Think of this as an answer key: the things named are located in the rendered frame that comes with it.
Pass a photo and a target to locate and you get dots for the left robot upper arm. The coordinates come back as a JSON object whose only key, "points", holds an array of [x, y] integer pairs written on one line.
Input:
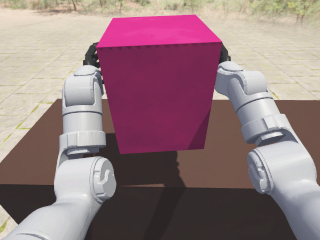
{"points": [[81, 187]]}

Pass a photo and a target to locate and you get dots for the robot right hand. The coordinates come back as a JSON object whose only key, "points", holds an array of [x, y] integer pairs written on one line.
{"points": [[224, 57]]}

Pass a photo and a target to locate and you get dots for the right robot forearm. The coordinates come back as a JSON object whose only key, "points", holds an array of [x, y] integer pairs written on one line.
{"points": [[261, 121]]}

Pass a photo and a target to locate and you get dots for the carton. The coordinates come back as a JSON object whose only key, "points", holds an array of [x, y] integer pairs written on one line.
{"points": [[159, 74]]}

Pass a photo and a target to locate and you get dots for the robot left hand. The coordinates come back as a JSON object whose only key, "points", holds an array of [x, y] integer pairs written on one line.
{"points": [[91, 57]]}

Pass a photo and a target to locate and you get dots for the pedestal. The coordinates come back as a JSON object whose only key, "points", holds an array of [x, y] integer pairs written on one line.
{"points": [[197, 194]]}

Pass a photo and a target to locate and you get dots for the left robot forearm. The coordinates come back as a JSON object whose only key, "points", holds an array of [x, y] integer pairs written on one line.
{"points": [[82, 115]]}

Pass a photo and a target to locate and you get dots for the right robot upper arm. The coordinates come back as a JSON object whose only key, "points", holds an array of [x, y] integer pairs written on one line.
{"points": [[284, 171]]}

